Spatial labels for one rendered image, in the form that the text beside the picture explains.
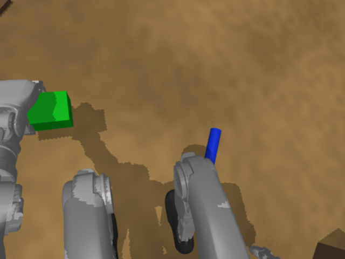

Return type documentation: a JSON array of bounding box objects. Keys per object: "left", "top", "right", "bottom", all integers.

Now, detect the right robot foot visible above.
[{"left": 165, "top": 189, "right": 194, "bottom": 254}]

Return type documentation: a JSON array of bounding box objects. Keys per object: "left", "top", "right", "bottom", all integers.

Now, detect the left robot arm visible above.
[{"left": 0, "top": 103, "right": 27, "bottom": 259}]

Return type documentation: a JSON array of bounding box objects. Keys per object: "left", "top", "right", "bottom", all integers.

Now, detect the left robot hand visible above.
[{"left": 0, "top": 79, "right": 46, "bottom": 135}]

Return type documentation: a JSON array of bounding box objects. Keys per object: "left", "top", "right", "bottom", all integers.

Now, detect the right robot hand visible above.
[{"left": 249, "top": 245, "right": 280, "bottom": 259}]

